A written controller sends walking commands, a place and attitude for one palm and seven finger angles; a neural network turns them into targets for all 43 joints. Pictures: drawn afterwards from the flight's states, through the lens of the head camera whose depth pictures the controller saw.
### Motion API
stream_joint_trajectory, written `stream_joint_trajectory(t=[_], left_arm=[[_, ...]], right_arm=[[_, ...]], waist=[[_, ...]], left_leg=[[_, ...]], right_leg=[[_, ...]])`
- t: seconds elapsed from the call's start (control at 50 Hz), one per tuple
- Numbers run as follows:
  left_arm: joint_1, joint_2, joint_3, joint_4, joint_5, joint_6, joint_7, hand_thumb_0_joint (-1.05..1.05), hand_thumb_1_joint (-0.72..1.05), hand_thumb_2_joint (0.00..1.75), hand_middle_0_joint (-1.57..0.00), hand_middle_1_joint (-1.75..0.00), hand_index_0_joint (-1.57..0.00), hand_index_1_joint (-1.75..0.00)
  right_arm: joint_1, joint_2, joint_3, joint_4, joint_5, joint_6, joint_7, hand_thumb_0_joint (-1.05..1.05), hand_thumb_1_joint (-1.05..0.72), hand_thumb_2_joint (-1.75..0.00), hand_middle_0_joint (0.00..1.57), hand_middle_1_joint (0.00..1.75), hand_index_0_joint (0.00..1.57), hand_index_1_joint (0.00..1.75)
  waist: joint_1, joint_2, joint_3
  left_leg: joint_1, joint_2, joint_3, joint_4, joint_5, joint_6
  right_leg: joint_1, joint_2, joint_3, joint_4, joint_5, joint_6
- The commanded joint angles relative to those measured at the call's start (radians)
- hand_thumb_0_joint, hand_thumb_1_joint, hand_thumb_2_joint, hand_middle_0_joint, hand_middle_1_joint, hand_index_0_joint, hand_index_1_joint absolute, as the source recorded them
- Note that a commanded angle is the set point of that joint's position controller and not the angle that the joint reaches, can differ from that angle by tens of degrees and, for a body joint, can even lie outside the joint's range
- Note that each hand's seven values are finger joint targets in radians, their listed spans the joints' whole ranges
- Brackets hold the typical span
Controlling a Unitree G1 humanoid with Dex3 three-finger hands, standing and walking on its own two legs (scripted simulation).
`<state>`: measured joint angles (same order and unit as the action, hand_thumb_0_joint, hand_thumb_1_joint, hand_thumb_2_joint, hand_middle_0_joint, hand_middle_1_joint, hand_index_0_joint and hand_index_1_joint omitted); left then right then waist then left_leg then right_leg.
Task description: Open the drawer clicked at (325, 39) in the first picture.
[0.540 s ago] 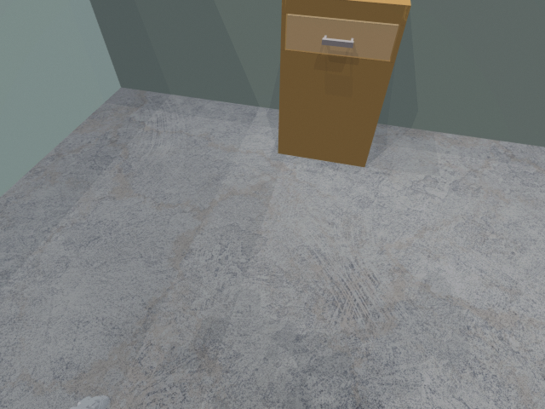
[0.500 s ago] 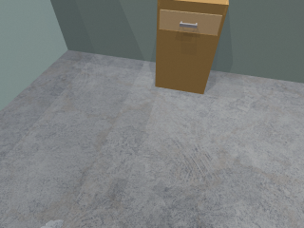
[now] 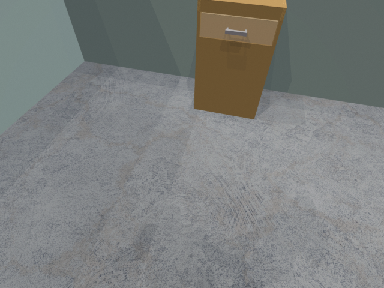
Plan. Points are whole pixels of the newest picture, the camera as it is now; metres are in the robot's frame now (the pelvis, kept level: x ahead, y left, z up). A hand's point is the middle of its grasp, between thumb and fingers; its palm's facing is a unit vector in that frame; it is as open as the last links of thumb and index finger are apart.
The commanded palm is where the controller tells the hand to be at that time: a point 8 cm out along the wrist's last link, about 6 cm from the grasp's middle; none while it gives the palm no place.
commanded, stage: stand and wait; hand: left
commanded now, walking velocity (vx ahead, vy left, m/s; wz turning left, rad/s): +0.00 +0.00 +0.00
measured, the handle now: (236, 31) +1.51 -0.18 -0.10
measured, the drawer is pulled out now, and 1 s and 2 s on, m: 0.00 0.00 0.00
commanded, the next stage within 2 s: look at it before walking up in 0.44 s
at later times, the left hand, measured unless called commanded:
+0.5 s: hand out of the picture +0.06 +0.25 -0.15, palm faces -0.03 -0.94 -0.33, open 7.4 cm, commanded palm none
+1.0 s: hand out of the picture +0.07 +0.25 -0.15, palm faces -0.02 -0.94 -0.34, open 7.4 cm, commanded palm none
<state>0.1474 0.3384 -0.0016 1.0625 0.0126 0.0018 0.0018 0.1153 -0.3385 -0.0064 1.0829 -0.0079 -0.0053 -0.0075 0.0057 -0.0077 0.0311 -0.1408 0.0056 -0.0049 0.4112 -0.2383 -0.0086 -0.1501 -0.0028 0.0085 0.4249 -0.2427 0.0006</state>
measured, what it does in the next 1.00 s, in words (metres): stands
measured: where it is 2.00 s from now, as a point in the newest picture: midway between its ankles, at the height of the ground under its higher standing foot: outside the picture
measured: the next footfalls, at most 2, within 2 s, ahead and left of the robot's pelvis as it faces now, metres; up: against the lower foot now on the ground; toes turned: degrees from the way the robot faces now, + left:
left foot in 1.88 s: +0.40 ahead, +0.06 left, +0.00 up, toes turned -6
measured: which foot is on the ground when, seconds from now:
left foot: down 0.00-1.00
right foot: down 0.00-1.00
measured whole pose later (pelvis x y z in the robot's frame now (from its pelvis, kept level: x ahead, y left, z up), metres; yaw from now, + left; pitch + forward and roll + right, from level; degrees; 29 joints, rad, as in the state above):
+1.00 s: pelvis +0.00 +0.00 +0.00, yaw +0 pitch -2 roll +0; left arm 0.13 0.34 0.00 1.09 0.02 -0.01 0.00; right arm 0.10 -0.34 0.00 1.11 0.00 -0.01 0.00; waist 0.01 0.00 0.03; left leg -0.12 0.01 0.00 0.36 -0.21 -0.01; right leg -0.14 0.00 0.01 0.38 -0.21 0.00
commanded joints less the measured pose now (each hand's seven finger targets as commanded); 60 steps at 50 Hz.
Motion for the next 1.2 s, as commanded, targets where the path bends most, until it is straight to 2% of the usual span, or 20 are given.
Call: stream_joint_trajectory(t=[0.0, 0.08, 0.14, 0.2, 0.32, 0.66, 0.76, 0.9, 1.08, 1.1, 1.12, 1.14, 1.18], left_arm=[[-0.052, 0.21, 0.039, -0.061, -0.005, -0.029, 0.011, 0.0, 0.9, 0.9, -0.2, -0.3, -0.2, -0.3], [-0.056, 0.212, 0.036, -0.051, -0.004, -0.027, 0.01, 0.0, 0.9, 0.9, -0.2, -0.3, -0.2, -0.3], [-0.055, 0.214, 0.036, -0.048, -0.003, -0.028, 0.01, 0.0, 0.9, 0.9, -0.2, -0.3, -0.2, -0.3], [-0.056, 0.213, 0.035, -0.045, -0.003, -0.025, 0.008, 0.0, 0.9, 0.9, -0.2, -0.3, -0.2, -0.3], [-0.052, 0.21, 0.034, -0.042, -0.002, -0.025, 0.007, 0.0, 0.9, 0.9, -0.2, -0.3, -0.2, -0.3], [-0.048, 0.208, 0.035, -0.038, -0.001, -0.029, 0.01, 0.0, 0.9, 0.9, -0.2, -0.3, -0.2, -0.3], [-0.051, 0.211, 0.034, -0.036, -0.001, -0.027, 0.01, 0.0, 0.9, 0.9, -0.2, -0.3, -0.2, -0.3], [-0.053, 0.213, 0.035, -0.036, -0.001, -0.03, 0.009, 0.0, 0.9, 0.9, -0.2, -0.3, -0.2, -0.3], [-0.05, 0.215, 0.035, -0.036, -0.002, -0.031, 0.01, 0.0, 0.9, 0.9, -0.2, -0.3, -0.2, -0.3], [-0.019, 0.148, 0.023, -0.02, -0.004, -0.023, 0.012, 0.0, 0.9, 0.9, -0.2, -0.3, -0.2, -0.3], [0.016, 0.094, 0.012, -0.007, -0.003, -0.011, 0.013, 0.0, 0.9, 0.9, -0.2, -0.3, -0.2, -0.3], [0.042, 0.089, 0.013, -0.005, 0.001, -0.001, 0.01, 0.0, 0.9, 0.9, -0.2, -0.3, -0.2, -0.3], [0.055, 0.101, 0.025, -0.023, 0.007, 0.012, -0.004, 0.0, 0.9, 0.9, -0.2, -0.3, -0.2, -0.3]], right_arm=[[-0.059, -0.203, -0.034, -0.064, -0.002, -0.029, -0.008, 0.0, -0.9, -0.9, 0.2, 0.3, 0.2, 0.3], [-0.055, -0.205, -0.032, -0.05, -0.001, -0.026, -0.006, 0.0, -0.9, -0.9, 0.2, 0.3, 0.2, 0.3], [-0.049, -0.205, -0.032, -0.045, -0.001, -0.024, -0.005, 0.0, -0.9, -0.9, 0.2, 0.3, 0.2, 0.3], [-0.046, -0.209, -0.031, -0.04, -0.002, -0.026, -0.004, 0.0, -0.9, -0.9, 0.2, 0.3, 0.2, 0.3], [-0.043, -0.209, -0.031, -0.034, -0.002, -0.028, -0.003, 0.0, -0.9, -0.9, 0.2, 0.3, 0.2, 0.3], [-0.052, -0.208, -0.031, -0.034, 0.001, -0.031, -0.005, 0.0, -0.9, -0.9, 0.2, 0.3, 0.2, 0.3], [-0.057, -0.21, -0.029, -0.034, 0.001, -0.03, -0.005, 0.0, -0.9, -0.9, 0.2, 0.3, 0.2, 0.3], [-0.056, -0.211, -0.028, -0.034, 0.001, -0.031, -0.005, 0.0, -0.9, -0.9, 0.2, 0.3, 0.2, 0.3], [-0.06, -0.211, -0.028, -0.033, 0.001, -0.029, -0.006, 0.0, -0.9, -0.9, 0.2, 0.3, 0.2, 0.3], [-0.034, -0.146, -0.012, -0.018, -0.003, -0.022, -0.005, 0.0, -0.9, -0.9, 0.2, 0.3, 0.2, 0.3], [0.005, -0.088, 0.0, -0.005, -0.008, -0.013, -0.003, 0.0, -0.9, -0.9, 0.2, 0.3, 0.2, 0.3], [0.029, -0.079, -0.001, -0.002, -0.01, -0.005, -0.001, 0.0, -0.9, -0.9, 0.2, 0.3, 0.2, 0.3], [0.044, -0.09, -0.012, -0.015, -0.016, 0.001, 0.002, 0.0, -0.9, -0.9, 0.2, 0.3, 0.2, 0.3]], waist=[[-0.003, -0.003, -0.081], [-0.003, -0.003, -0.045], [-0.005, -0.012, -0.045], [-0.005, 0.006, -0.041], [-0.003, 0.001, -0.042], [-0.004, -0.001, -0.069], [-0.003, 0.013, -0.058], [-0.004, -0.004, -0.08], [-0.002, -0.001, -0.07], [-0.004, -0.008, -0.092], [-0.004, -0.007, -0.089], [-0.001, -0.014, -0.065], [-0.001, -0.015, 0.046]], left_leg=[[0.013, 0.107, -0.085, -0.058, 0.197, 0.04], [-0.009, 0.104, -0.089, -0.074, 0.142, 0.038], [-0.007, 0.105, -0.093, -0.077, 0.127, 0.038], [-0.016, 0.107, -0.096, -0.091, 0.099, 0.038], [-0.017, 0.109, -0.099, -0.098, 0.095, 0.04], [0.021, 0.115, -0.091, -0.088, 0.189, 0.038], [0.019, 0.116, -0.091, -0.096, 0.187, 0.037], [0.037, 0.117, -0.09, -0.093, 0.216, 0.037], [0.041, 0.117, -0.086, -0.095, 0.22, 0.033], [0.055, 0.118, -0.069, -0.086, 0.185, 0.023], [0.053, 0.111, -0.049, -0.069, 0.103, 0.012], [0.037, 0.106, -0.037, -0.052, -0.014, 0.011], [-0.054, 0.1, -0.032, -0.054, -0.229, 0.018]], right_leg=[[0.019, -0.121, 0.091, -0.071, 0.202, -0.036], [-0.002, -0.119, 0.099, -0.093, 0.132, -0.035], [-0.009, -0.118, 0.104, -0.104, 0.101, -0.035], [-0.014, -0.115, 0.104, -0.108, 0.063, -0.033], [-0.02, -0.114, 0.102, -0.108, 0.058, -0.031], [0.003, -0.117, 0.097, -0.094, 0.177, -0.03], [0.005, -0.116, 0.094, -0.097, 0.172, -0.029], [0.021, -0.12, 0.093, -0.099, 0.21, -0.03], [0.026, -0.123, 0.095, -0.108, 0.223, -0.031], [0.027, -0.12, 0.096, -0.109, 0.187, -0.024], [0.014, -0.11, 0.101, -0.101, 0.092, -0.019], [-0.017, -0.101, 0.118, -0.105, -0.044, -0.024], [-0.107, -0.081, 0.155, -0.112, -0.258, -0.041]])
